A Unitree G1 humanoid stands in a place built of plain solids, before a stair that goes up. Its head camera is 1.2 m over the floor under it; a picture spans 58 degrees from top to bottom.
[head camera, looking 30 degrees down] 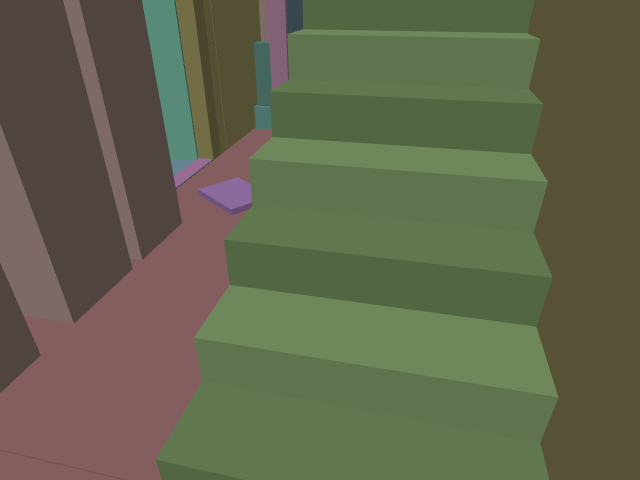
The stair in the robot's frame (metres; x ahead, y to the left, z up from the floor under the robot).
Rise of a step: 0.17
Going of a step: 0.26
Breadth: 0.96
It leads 13 degrees to the right of straight ahead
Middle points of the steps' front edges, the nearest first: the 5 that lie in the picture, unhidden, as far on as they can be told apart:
0.82 -0.11 0.35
1.07 -0.17 0.52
1.33 -0.22 0.70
1.58 -0.28 0.87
1.83 -0.33 1.05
